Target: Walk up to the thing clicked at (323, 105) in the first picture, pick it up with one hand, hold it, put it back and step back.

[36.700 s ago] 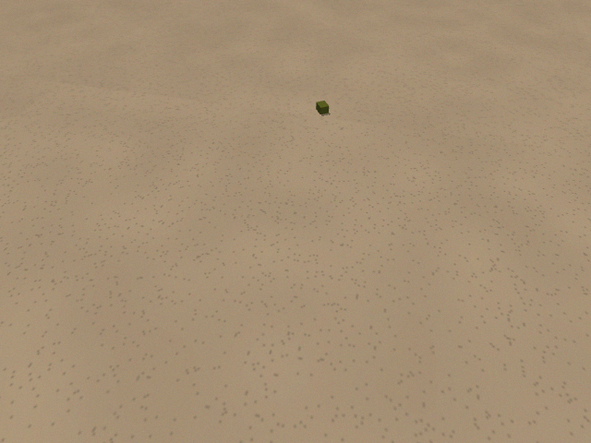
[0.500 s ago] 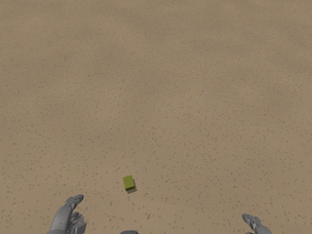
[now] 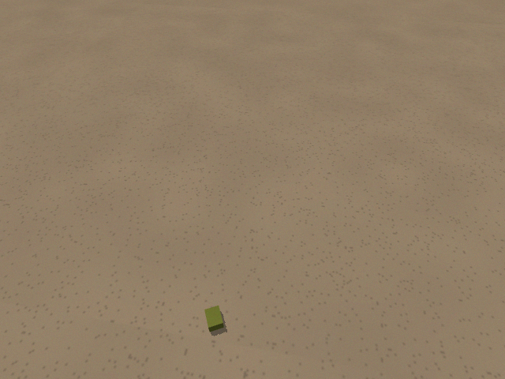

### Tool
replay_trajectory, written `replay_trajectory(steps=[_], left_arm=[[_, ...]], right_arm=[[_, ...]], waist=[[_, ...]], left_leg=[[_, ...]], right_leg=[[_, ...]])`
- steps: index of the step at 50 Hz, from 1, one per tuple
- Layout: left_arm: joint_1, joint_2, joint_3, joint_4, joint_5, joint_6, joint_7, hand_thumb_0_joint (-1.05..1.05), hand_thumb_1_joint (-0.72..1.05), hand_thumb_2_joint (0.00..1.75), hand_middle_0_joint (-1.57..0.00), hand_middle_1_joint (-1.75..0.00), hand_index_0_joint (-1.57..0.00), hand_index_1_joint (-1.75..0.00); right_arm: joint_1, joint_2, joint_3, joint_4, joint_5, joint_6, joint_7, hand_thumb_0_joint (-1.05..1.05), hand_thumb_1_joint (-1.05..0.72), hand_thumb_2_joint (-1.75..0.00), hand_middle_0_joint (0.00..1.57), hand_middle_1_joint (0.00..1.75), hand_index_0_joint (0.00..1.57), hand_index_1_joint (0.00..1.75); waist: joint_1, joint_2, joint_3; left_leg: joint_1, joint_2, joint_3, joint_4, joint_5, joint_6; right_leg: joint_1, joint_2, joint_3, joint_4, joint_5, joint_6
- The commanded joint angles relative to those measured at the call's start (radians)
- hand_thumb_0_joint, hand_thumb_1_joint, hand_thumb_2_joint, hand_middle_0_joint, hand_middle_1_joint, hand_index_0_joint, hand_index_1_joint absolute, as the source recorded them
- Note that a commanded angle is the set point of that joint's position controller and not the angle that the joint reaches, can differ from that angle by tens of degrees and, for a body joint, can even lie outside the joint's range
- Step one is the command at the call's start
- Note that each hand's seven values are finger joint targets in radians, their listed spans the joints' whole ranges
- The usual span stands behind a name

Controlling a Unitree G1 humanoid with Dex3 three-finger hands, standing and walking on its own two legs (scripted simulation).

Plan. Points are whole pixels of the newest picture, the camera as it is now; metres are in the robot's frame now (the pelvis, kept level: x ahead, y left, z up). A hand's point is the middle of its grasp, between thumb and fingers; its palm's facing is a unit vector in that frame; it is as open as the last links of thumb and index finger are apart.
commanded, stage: stand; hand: left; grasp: from above
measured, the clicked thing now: (214, 318) +0.48 +0.19 -0.75
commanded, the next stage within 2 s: step back in 1.84 s
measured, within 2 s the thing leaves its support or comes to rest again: neither
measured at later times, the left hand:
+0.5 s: hand out of the picture +0.05 +0.23 -0.16, palm faces +0.03 -0.95 -0.32, open 7.4 cm
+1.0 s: hand out of the picture +0.07 +0.23 -0.15, palm faces +0.01 -0.94 -0.33, open 7.4 cm
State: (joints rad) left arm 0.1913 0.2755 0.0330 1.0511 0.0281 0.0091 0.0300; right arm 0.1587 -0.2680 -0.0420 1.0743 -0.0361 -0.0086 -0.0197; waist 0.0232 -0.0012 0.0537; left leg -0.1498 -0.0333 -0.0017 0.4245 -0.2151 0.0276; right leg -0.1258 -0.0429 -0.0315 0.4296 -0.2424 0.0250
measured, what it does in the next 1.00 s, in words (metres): stands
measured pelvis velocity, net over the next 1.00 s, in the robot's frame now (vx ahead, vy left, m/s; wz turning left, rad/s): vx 0.01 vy -0.02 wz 0.00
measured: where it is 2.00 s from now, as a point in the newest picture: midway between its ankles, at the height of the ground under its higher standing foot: outside the picture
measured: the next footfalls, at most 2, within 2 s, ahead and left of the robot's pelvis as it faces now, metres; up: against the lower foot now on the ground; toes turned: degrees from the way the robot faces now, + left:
none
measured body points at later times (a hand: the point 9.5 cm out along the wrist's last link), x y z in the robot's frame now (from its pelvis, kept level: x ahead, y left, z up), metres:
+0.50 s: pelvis +0.00 -0.01 +0.01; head -0.01 -0.01 +0.46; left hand +0.04 +0.28 -0.13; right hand +0.06 -0.30 -0.14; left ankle +0.01 +0.10 -0.74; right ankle +0.00 -0.13 -0.74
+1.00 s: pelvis +0.01 -0.02 +0.01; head +0.02 -0.02 +0.46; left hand +0.07 +0.27 -0.13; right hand +0.07 -0.31 -0.14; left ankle +0.01 +0.10 -0.74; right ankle +0.00 -0.13 -0.74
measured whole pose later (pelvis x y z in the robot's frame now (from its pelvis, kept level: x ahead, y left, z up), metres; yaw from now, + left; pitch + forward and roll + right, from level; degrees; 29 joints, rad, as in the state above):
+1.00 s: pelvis +0.01 -0.02 +0.01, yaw +0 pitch -3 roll +0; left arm 0.12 0.31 0.02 1.16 0.01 -0.01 0.01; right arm 0.12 -0.32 -0.01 1.16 -0.02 -0.01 -0.01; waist 0.01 0.01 0.05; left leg -0.10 0.00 -0.01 0.31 -0.16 0.00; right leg -0.08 -0.01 -0.04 0.31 -0.19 0.00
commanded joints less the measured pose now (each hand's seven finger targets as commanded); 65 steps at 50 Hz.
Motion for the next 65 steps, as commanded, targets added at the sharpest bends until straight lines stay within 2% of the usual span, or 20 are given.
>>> replay_trajectory(steps=[1,7,11,15,16,18,26,28,35,38,43,47,48,50,52,54,55,58,62,65], left_arm=[[-0.040,0.182,0.040,-0.035,0.002,-0.029,0.011,0.00,0.90,0.90,-0.20,-0.30,-0.20,-0.30],[-0.051,0.186,0.034,0.001,0.002,-0.034,0.012,0.00,0.90,0.90,-0.20,-0.30,-0.20,-0.30],[-0.045,0.192,0.031,0.021,0.002,-0.031,0.010,0.00,0.90,0.90,-0.20,-0.30,-0.20,-0.30],[-0.056,0.202,0.031,0.028,-0.002,-0.035,0.008,0.00,0.90,0.90,-0.20,-0.30,-0.20,-0.30],[-0.052,0.209,0.031,0.033,-0.002,-0.036,0.008,0.00,0.90,0.90,-0.20,-0.30,-0.20,-0.30],[-0.069,0.210,0.032,0.035,-0.002,-0.035,0.007,0.00,0.90,0.90,-0.20,-0.30,-0.20,-0.30],[-0.082,0.222,0.031,0.044,-0.007,-0.036,0.002,0.00,0.90,0.90,-0.20,-0.30,-0.20,-0.30],[-0.077,0.214,0.027,0.052,-0.008,-0.034,0.001,0.00,0.90,0.90,-0.20,-0.30,-0.20,-0.30],[-0.093,0.225,0.028,0.052,-0.009,-0.038,-0.002,0.00,0.90,0.90,-0.20,-0.30,-0.20,-0.30],[-0.092,0.228,0.029,0.054,-0.010,-0.035,-0.004,0.00,0.90,0.90,-0.20,-0.30,-0.20,-0.30],[-0.099,0.227,0.026,0.052,-0.011,-0.039,-0.005,0.00,0.90,0.90,-0.20,-0.30,-0.20,-0.30],[-0.106,0.234,0.027,0.051,-0.012,-0.038,-0.005,0.00,0.90,0.90,-0.20,-0.30,-0.20,-0.30],[-0.107,0.234,0.026,0.054,-0.014,-0.038,-0.005,0.00,0.90,0.90,-0.20,-0.30,-0.20,-0.30],[-0.109,0.233,0.027,0.050,-0.013,-0.039,-0.004,0.00,0.90,0.90,-0.20,-0.30,-0.20,-0.30],[-0.108,0.235,0.027,0.051,-0.014,-0.040,-0.005,0.00,0.90,0.90,-0.20,-0.30,-0.20,-0.30],[-0.110,0.239,0.026,0.055,-0.016,-0.039,-0.006,0.00,0.90,0.90,-0.20,-0.30,-0.20,-0.30],[-0.114,0.239,0.028,0.051,-0.016,-0.041,-0.005,0.00,0.90,0.90,-0.20,-0.30,-0.20,-0.30],[-0.108,0.238,0.026,0.055,-0.015,-0.040,-0.006,0.00,0.90,0.90,-0.20,-0.30,-0.20,-0.30],[-0.112,0.236,0.026,0.053,-0.015,-0.040,-0.006,0.00,0.90,0.90,-0.20,-0.30,-0.20,-0.30],[-0.125,0.249,0.029,0.049,-0.018,-0.043,-0.006,0.00,0.90,0.90,-0.20,-0.30,-0.20,-0.30]], right_arm=[[-0.044,-0.199,-0.035,-0.050,0.006,-0.022,-0.013,0.00,-0.90,-0.90,0.20,0.30,0.20,0.30],[-0.055,-0.201,-0.031,-0.026,0.009,-0.021,-0.009,0.00,-0.90,-0.90,0.20,0.30,0.20,0.30],[-0.059,-0.207,-0.028,-0.011,0.009,-0.015,-0.006,0.00,-0.90,-0.90,0.20,0.30,0.20,0.30],[-0.059,-0.214,-0.024,-0.002,0.011,-0.017,-0.006,0.00,-0.90,-0.90,0.20,0.30,0.20,0.30],[-0.061,-0.205,-0.022,-0.001,0.012,-0.017,-0.005,0.00,-0.90,-0.90,0.20,0.30,0.20,0.30],[-0.062,-0.209,-0.019,0.002,0.012,-0.018,-0.005,0.00,-0.90,-0.90,0.20,0.30,0.20,0.30],[-0.063,-0.223,-0.011,0.013,0.013,-0.021,-0.006,0.00,-0.90,-0.90,0.20,0.30,0.20,0.30],[-0.063,-0.226,-0.010,0.017,0.014,-0.020,-0.006,0.00,-0.90,-0.90,0.20,0.30,0.20,0.30],[-0.059,-0.231,-0.007,0.020,0.016,-0.020,-0.003,0.00,-0.90,-0.90,0.20,0.30,0.20,0.30],[-0.072,-0.239,-0.007,0.020,0.018,-0.021,-0.004,0.00,-0.90,-0.90,0.20,0.30,0.20,0.30],[-0.076,-0.240,-0.003,0.021,0.018,-0.024,-0.003,0.00,-0.90,-0.90,0.20,0.30,0.20,0.30],[-0.074,-0.249,-0.003,0.024,0.016,-0.024,-0.005,0.00,-0.90,-0.90,0.20,0.30,0.20,0.30],[-0.070,-0.241,0.000,0.027,0.018,-0.022,-0.004,0.00,-0.90,-0.90,0.20,0.30,0.20,0.30],[-0.077,-0.249,-0.001,0.024,0.018,-0.025,-0.005,0.00,-0.90,-0.90,0.20,0.30,0.20,0.30],[-0.076,-0.251,-0.001,0.023,0.019,-0.027,-0.006,0.00,-0.90,-0.90,0.20,0.30,0.20,0.30],[-0.069,-0.243,0.003,0.027,0.019,-0.026,-0.005,0.00,-0.90,-0.90,0.20,0.30,0.20,0.30],[-0.074,-0.256,-0.001,0.026,0.020,-0.026,-0.006,0.00,-0.90,-0.90,0.20,0.30,0.20,0.30],[-0.081,-0.252,0.001,0.027,0.020,-0.025,-0.005,0.00,-0.90,-0.90,0.20,0.30,0.20,0.30],[-0.090,-0.260,-0.002,0.023,0.020,-0.024,-0.005,0.00,-0.90,-0.90,0.20,0.30,0.20,0.30],[-0.078,-0.252,0.002,0.024,0.021,-0.025,-0.004,0.00,-0.90,-0.90,0.20,0.30,0.20,0.30]], waist=[[-0.005,0.014,-0.031],[-0.008,-0.016,-0.024],[-0.007,-0.005,0.011],[-0.009,0.015,-0.034],[-0.008,-0.012,-0.014],[-0.010,0.011,-0.011],[-0.011,0.016,-0.035],[-0.012,0.015,-0.011],[-0.018,-0.001,-0.020],[-0.017,0.017,-0.036],[-0.015,-0.008,-0.049],[-0.017,0.009,-0.065],[-0.019,-0.002,-0.040],[-0.015,0.013,-0.075],[-0.018,0.005,-0.092],[-0.020,-0.004,-0.070],[-0.018,0.007,-0.086],[-0.015,-0.008,-0.067],[-0.016,0.004,-0.079],[-0.025,0.004,-0.076]], left_leg=[[-0.014,0.125,-0.140,-0.138,0.071,0.005],[0.030,0.124,-0.127,-0.132,0.119,0.001],[-0.001,0.121,-0.133,-0.156,0.041,-0.004],[0.020,0.127,-0.127,-0.152,0.075,0.001],[0.020,0.125,-0.127,-0.154,0.082,-0.003],[0.013,0.130,-0.125,-0.158,0.077,-0.003],[0.024,0.136,-0.118,-0.161,0.116,-0.003],[-0.001,0.135,-0.123,-0.169,0.072,-0.004],[0.012,0.139,-0.118,-0.165,0.108,-0.004],[0.022,0.139,-0.118,-0.169,0.079,-0.005],[0.039,0.146,-0.117,-0.159,0.154,-0.004],[0.047,0.149,-0.112,-0.158,0.163,-0.003],[0.025,0.146,-0.116,-0.164,0.153,-0.007],[0.048,0.153,-0.109,-0.147,0.224,-0.001],[0.065,0.155,-0.106,-0.142,0.256,-0.001],[0.049,0.150,-0.109,-0.155,0.232,-0.008],[0.058,0.154,-0.107,-0.146,0.248,-0.003],[0.064,0.154,-0.110,-0.151,0.236,-0.008],[0.075,0.157,-0.108,-0.144,0.257,-0.006],[0.065,0.154,-0.104,-0.149,0.256,-0.009]], right_leg=[[0.024,-0.070,0.083,-0.102,0.092,-0.034],[0.012,-0.079,0.088,-0.146,0.091,-0.030],[0.002,-0.071,0.082,-0.162,0.036,-0.028],[0.031,-0.082,0.091,-0.168,0.085,-0.032],[0.016,-0.080,0.091,-0.172,0.072,-0.032],[0.023,-0.081,0.094,-0.168,0.077,-0.033],[0.040,-0.084,0.099,-0.168,0.107,-0.038],[0.032,-0.079,0.092,-0.176,0.077,-0.034],[0.032,-0.084,0.102,-0.181,0.082,-0.036],[0.026,-0.082,0.099,-0.177,0.087,-0.037],[0.039,-0.086,0.098,-0.179,0.131,-0.037],[0.044,-0.089,0.099,-0.177,0.148,-0.039],[0.043,-0.086,0.094,-0.181,0.130,-0.038],[0.068,-0.092,0.095,-0.164,0.205,-0.039],[0.074,-0.093,0.095,-0.160,0.232,-0.039],[0.066,-0.089,0.090,-0.165,0.202,-0.037],[0.080,-0.095,0.095,-0.165,0.229,-0.039],[0.057,-0.091,0.091,-0.170,0.207,-0.037],[0.061,-0.091,0.090,-0.170,0.232,-0.039],[0.066,-0.094,0.096,-0.170,0.245,-0.038]])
